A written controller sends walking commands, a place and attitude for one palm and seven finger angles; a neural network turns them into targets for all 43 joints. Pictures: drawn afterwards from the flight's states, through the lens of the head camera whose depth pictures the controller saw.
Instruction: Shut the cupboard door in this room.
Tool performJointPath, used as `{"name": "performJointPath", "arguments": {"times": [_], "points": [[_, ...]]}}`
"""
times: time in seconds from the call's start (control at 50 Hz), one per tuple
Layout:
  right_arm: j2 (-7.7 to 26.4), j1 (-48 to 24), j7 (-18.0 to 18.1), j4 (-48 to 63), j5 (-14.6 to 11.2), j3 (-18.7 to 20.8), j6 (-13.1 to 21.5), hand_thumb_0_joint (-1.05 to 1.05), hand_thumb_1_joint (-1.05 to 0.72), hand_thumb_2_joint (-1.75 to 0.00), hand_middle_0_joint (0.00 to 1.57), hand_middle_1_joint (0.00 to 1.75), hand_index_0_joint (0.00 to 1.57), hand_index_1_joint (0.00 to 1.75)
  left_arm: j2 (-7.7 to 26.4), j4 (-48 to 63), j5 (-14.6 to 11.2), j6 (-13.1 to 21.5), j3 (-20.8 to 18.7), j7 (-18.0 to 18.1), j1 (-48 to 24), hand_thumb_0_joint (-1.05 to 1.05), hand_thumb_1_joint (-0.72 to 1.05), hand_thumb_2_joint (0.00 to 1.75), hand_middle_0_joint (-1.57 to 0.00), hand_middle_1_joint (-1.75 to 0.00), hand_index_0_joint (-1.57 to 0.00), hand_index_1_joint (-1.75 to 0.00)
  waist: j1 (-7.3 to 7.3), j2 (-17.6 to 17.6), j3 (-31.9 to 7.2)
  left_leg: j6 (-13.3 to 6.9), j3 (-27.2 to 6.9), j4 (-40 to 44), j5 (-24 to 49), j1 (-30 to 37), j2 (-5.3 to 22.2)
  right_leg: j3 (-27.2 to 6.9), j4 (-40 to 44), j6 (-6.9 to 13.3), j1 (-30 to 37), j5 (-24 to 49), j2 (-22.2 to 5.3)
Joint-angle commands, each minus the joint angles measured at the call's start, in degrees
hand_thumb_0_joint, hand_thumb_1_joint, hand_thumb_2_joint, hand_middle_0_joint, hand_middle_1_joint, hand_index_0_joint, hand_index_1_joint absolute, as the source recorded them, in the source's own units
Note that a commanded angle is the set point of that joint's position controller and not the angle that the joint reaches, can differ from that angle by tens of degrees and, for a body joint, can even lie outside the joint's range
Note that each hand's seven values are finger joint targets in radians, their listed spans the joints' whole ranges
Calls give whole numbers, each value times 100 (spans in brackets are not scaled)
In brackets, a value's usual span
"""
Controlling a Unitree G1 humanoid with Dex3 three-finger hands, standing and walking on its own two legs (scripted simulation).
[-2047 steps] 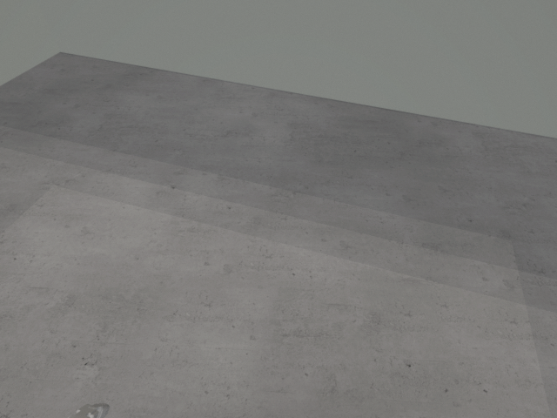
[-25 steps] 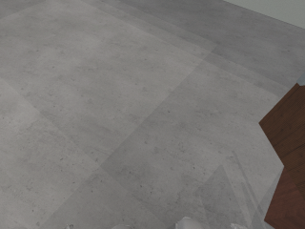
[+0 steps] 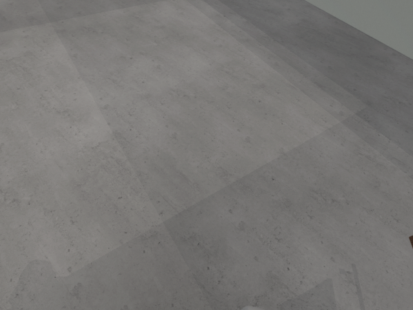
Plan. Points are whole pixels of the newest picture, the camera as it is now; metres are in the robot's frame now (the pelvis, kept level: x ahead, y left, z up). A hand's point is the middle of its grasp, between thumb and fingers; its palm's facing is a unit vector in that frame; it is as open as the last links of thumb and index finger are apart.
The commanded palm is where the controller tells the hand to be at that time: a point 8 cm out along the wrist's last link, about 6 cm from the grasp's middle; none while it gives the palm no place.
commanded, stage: walk to a spot facing it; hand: left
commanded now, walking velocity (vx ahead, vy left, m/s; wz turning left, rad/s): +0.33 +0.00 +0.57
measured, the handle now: out of the picture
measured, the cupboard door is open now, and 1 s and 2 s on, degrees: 49 49 49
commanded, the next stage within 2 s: turn to face it in 0.66 s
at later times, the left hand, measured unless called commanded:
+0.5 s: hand (129, 305) +0.15 +0.16 -0.14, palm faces +0.33 -0.92 -0.21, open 7.3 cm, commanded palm none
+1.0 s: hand (102, 248) +0.26 +0.25 -0.15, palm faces +0.45 -0.86 -0.24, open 7.4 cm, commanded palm none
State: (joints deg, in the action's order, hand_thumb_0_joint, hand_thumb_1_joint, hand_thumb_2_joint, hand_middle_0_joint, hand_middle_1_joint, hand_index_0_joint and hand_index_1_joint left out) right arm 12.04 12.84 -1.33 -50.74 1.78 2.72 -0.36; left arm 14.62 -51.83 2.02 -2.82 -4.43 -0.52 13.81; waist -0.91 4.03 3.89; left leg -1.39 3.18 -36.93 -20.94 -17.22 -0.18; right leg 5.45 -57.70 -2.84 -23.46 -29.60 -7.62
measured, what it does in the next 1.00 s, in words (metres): walks ahead, turning left: right foot, then left foot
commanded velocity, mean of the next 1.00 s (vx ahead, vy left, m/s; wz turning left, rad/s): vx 0.12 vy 0.00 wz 0.27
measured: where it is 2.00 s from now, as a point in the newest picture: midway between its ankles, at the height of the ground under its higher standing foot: (189, 272)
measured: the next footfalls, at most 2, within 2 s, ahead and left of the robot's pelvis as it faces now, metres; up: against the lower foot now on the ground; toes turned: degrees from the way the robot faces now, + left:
right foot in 0.24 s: +0.20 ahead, -0.14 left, +0.00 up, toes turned +3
left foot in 0.66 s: +0.30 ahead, +0.15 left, +0.00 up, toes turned +30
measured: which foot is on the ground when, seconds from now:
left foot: down 0.00-0.24, up 0.26-0.64, down 0.66-1.00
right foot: up 0.00-0.22, down 0.24-0.66, up 0.68-1.00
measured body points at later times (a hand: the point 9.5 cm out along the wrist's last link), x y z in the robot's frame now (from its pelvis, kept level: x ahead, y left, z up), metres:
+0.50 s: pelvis +0.17 -0.03 +0.02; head +0.21 -0.02 +0.47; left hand +0.13 +0.21 -0.12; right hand +0.32 -0.25 -0.12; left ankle +0.15 +0.10 -0.65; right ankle +0.16 -0.14 -0.72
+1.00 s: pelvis +0.28 +0.03 +0.02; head +0.30 +0.05 +0.46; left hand +0.23 +0.29 -0.13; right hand +0.46 -0.13 -0.13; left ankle +0.26 +0.13 -0.72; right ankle +0.36 -0.09 -0.70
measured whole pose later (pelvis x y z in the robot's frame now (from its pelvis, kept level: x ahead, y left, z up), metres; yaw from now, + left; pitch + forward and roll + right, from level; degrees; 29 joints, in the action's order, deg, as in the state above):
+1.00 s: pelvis +0.28 +0.03 +0.02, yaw +26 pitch +0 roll +0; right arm 9.4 8.8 0.5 -54.1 1.2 0.4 -0.8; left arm 12.4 -52.5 1.7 -1.5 -2.6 0.4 11.9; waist 1.1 0.1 2.8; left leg -2.7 4.4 -28.8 -13.1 -15.6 0.0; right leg 1.1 -40.6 -2.7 -21.4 -18.0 -3.2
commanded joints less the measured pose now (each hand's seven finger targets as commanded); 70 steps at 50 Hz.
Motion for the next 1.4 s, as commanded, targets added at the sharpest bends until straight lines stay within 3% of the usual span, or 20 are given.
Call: {"name": "performJointPath", "arguments": {"times": [0.0,0.18,0.2,0.22,0.26,0.36,0.52,0.58,0.6,0.62,0.64,0.76,0.96,1.0,1.04,1.1,1.26,1.3,1.32,1.38], "points": [[1117,597,206,132,6,234,187,0,-90,-90,20,30,20,30,433,854,-55,350,-115,-102,-893,0,90,90,-20,-30,-20,-30,-257,-1414,-86,-955,-2205,2173,749,1298,1459,-522,-494,-72,-1786,785,-15],[1150,131,155,-6,-35,282,160,0,-90,-90,20,30,20,30,440,496,-65,423,-122,-148,75,0,90,90,-20,-30,-20,-30,339,-965,-180,-649,-1575,1407,173,-348,853,78,2493,-92,1492,1756,651],[998,13,133,53,-86,252,178,0,-90,-90,20,30,20,30,730,301,-44,495,-217,-106,782,0,90,90,-20,-30,-20,-30,689,-275,-372,-425,-1217,468,-202,-1165,398,-367,3093,23,2670,1288,299],[535,142,97,184,-151,165,221,0,-90,-90,20,30,20,30,1394,172,30,569,-362,-14,1523,0,90,90,-20,-30,-20,-30,985,1494,-927,-75,-364,-1579,-1152,-2051,-378,-2405,4089,548,3597,-216,-1429],[624,-92,66,257,-57,232,157,0,-90,-90,20,30,20,30,1264,290,-23,513,-310,101,1011,0,90,90,-20,-30,-20,-30,631,1446,-313,-93,-823,-3721,-1093,-2484,84,-3700,4991,1035,2212,-1625,-2140],[254,-62,-105,-43,-31,165,17,0,-90,-90,20,30,20,30,356,271,-14,682,-90,132,343,0,90,90,-20,-30,-20,-30,67,468,-269,155,-374,-3135,440,-1941,520,-432,4494,741,1591,1962,-1228],[133,-1020,-195,432,-44,3,-23,0,-90,-90,20,30,20,30,569,-29,-24,645,-94,178,808,0,90,90,-20,-30,-20,-30,228,439,-169,107,413,-597,488,-1564,282,738,3617,681,2520,5424,-1343],[504,-277,-136,345,-17,93,23,0,-90,-90,20,30,20,30,878,100,-67,592,-188,172,567,0,90,90,-20,-30,-20,-30,-224,296,-692,-72,618,321,960,120,-146,1050,2237,490,2112,5838,-1303],[840,325,-100,214,11,193,43,0,-90,-90,20,30,20,30,882,182,-97,553,-187,160,533,0,90,90,-20,-30,-20,-30,-541,-145,-1133,-170,347,753,1862,1392,48,1096,1087,301,1384,4841,-1157],[1621,833,-40,157,65,373,82,0,-90,-90,20,30,20,30,559,361,-176,497,-128,91,679,0,90,90,-20,-30,-20,-30,-695,-1819,-1727,-946,-1889,724,4080,2809,1756,1037,-671,-105,-375,573,-219],[2026,1245,33,129,-55,403,49,0,-90,-90,20,30,20,30,488,665,-139,436,-26,132,322,0,90,90,-20,-30,-20,-30,-839,-1687,-2015,-1453,-2945,1026,5227,2869,2560,160,-1685,-81,-987,-1104,156],[1090,-507,217,544,-37,127,71,0,-90,-90,20,30,20,30,313,338,-48,148,-100,107,490,0,90,90,-20,-30,-20,-30,58,-1218,-899,-845,-1532,1821,1982,381,1443,-510,-1025,-159,-573,631,24],[756,-422,279,-131,-67,66,12,0,-90,-90,20,30,20,30,48,-61,-58,122,104,75,546,0,90,90,-20,-30,-20,-30,293,-1014,-301,-578,-698,1742,725,-148,1354,-252,2417,48,1091,1612,603],[602,-361,257,-124,-112,93,-35,0,-90,-90,20,30,20,30,312,-54,-42,172,23,82,637,0,90,90,-20,-30,-20,-30,310,-393,-135,-190,-320,1036,330,-352,927,-960,3267,233,1255,2170,362],[254,-161,193,-8,-122,65,-97,0,-90,-90,20,30,20,30,907,85,-9,220,-59,103,395,0,90,90,-20,-30,-20,-30,100,730,-30,247,332,-270,-616,-458,65,-2623,4134,951,793,2742,-1028],[443,-352,287,2,-133,109,-94,0,-90,-90,20,30,20,30,745,23,-34,258,-159,189,305,0,90,90,-20,-30,-20,-30,219,1085,-576,297,-333,-1949,-929,-1223,102,-2712,3788,1549,1814,4604,-930],[347,353,372,-137,-157,73,15,0,-90,-90,20,30,20,30,673,180,-105,83,-265,163,-183,0,90,90,-20,-30,-20,-30,-93,280,-848,381,-154,1301,843,796,89,-2215,2945,848,863,3686,-101],[1190,481,411,-68,-39,207,93,0,-90,-90,20,30,20,30,162,409,-171,44,-147,64,-135,0,90,90,-20,-30,-20,-30,-85,-2035,-836,-379,-1980,2062,1841,1619,2052,-1068,1553,260,-612,550,1021],[1305,519,427,26,-13,220,55,0,-90,-90,20,30,20,30,279,506,-114,60,-140,32,-228,0,90,90,-20,-30,-20,-30,-154,-1842,-696,-854,-2151,2021,2151,1174,2584,-760,551,172,-594,-411,932],[1061,265,445,67,24,151,65,0,-90,-90,20,30,20,30,316,410,-92,-23,-173,-49,-548,0,90,90,-20,-30,-20,-30,-8,-1298,-334,-850,-1212,1641,3937,1148,2141,-686,-517,60,-868,-117,650]]}}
